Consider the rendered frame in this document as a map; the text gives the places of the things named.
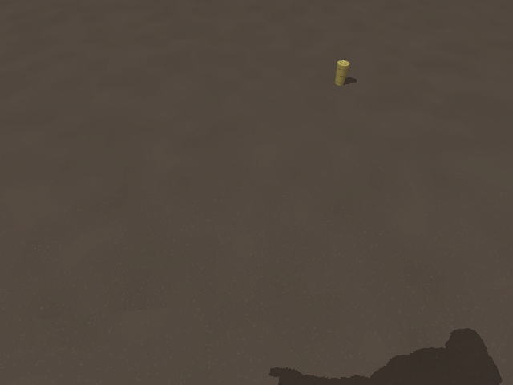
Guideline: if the cup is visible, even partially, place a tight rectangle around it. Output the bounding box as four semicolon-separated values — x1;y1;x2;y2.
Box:
335;60;349;86

